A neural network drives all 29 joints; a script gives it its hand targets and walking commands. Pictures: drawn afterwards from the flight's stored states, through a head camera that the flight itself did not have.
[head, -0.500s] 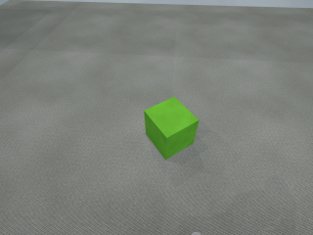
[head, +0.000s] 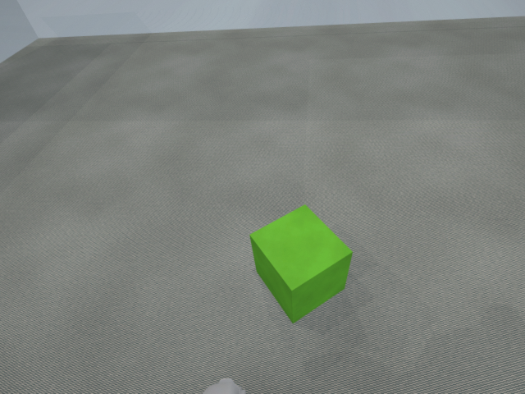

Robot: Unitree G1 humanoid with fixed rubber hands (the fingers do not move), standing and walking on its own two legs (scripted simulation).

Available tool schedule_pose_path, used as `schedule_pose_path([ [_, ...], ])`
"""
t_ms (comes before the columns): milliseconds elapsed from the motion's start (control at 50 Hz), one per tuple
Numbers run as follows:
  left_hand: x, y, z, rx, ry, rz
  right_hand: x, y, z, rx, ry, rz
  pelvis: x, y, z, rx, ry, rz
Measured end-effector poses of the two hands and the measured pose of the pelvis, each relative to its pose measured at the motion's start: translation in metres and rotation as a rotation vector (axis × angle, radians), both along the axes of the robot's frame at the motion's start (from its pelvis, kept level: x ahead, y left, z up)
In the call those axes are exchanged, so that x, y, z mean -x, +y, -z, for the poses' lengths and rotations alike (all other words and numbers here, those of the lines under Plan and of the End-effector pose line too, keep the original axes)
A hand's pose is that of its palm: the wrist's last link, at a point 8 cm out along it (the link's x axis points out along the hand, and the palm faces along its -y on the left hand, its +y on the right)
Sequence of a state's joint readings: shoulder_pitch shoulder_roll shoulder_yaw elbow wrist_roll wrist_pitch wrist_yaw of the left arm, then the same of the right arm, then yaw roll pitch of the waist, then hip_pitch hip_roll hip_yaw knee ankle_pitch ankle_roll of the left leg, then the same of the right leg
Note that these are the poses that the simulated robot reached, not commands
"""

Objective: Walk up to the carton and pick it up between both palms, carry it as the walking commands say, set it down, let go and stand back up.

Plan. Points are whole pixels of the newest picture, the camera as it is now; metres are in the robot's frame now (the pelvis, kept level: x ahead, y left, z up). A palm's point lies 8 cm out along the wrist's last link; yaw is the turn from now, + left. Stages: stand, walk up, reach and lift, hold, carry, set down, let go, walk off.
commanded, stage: walk up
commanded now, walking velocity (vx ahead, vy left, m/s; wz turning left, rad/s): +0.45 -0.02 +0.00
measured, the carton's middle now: (299, 262) +0.73 -0.06 -0.64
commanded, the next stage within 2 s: none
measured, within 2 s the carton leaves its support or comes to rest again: neither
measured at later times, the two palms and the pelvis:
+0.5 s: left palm (138, 382) +0.19 +0.27 -0.15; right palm (425, 372) +0.20 -0.23 -0.12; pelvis +0.16 +0.03 +0.00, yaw -2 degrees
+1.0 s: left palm (176, 328) +0.28 +0.21 -0.13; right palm (426, 325) +0.28 -0.26 -0.15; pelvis +0.25 -0.02 +0.00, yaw -2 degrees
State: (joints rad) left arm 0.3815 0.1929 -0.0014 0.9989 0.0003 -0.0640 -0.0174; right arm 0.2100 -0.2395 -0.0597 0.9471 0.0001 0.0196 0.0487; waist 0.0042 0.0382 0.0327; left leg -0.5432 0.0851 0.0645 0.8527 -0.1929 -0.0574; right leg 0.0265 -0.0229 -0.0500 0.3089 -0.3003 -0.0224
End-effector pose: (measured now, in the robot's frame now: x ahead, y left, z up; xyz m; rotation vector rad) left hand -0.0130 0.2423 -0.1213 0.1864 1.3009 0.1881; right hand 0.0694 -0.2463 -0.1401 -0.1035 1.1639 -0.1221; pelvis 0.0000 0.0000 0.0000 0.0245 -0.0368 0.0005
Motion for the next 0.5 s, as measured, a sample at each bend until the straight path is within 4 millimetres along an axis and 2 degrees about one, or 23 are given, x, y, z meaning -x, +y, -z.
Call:
schedule_pose_path([
  [80, -0.039, 0.012, 0.02, 0.042, 0.033, -0.002, -0.041, 0.013, 0.0, 0.042, 0.015, -0.014, -0.042, 0.018, 0.009, 0.025, 0.029, 0.0],
  [140, -0.071, 0.024, 0.044, 0.077, 0.052, 0.002, -0.075, 0.024, 0.004, 0.094, 0.004, -0.012, -0.076, 0.036, 0.024, 0.047, 0.04, 0.002],
  [180, -0.095, 0.031, 0.052, 0.095, 0.059, 0.023, -0.089, 0.032, -0.001, 0.117, -0.005, -0.002, -0.092, 0.043, 0.025, 0.045, 0.031, 0.012],
  [260, -0.141, 0.038, 0.048, 0.114, 0.038, 0.061, -0.095, 0.036, -0.02, 0.159, 0.02, 0.036, -0.117, 0.049, 0.013, 0.054, 0.03, 0.036],
  [320, -0.169, 0.039, 0.044, 0.12, 0.013, 0.067, -0.098, 0.035, -0.029, 0.175, 0.042, 0.046, -0.131, 0.05, 0.006, 0.068, 0.026, 0.036],
  [420, -0.193, 0.034, 0.037, 0.119, 0.022, 0.063, -0.113, 0.029, -0.032, 0.167, 0.057, 0.052, -0.15, 0.043, 0.001, 0.064, 0.027, 0.034],
  [500, -0.207, 0.028, 0.028, 0.093, 0.036, 0.06, -0.128, 0.021, -0.023, 0.134, 0.063, 0.064, -0.165, 0.032, 0.0, 0.049, 0.039, 0.033],
])
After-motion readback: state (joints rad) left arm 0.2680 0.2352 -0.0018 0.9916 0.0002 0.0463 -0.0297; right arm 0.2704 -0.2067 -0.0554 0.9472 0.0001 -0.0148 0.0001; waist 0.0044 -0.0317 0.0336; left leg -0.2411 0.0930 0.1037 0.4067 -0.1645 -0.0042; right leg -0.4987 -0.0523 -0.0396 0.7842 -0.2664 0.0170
